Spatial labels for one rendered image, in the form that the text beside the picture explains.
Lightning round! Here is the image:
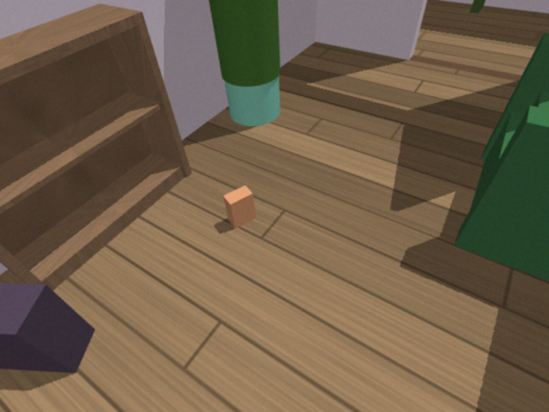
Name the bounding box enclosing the bookshelf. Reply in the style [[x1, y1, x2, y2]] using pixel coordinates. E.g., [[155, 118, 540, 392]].
[[0, 3, 192, 291]]

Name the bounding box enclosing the armchair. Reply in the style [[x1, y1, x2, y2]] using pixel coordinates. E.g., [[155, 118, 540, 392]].
[[455, 33, 549, 281]]

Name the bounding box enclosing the potted plant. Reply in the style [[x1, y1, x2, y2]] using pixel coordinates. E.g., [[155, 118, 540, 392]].
[[209, 0, 281, 126]]

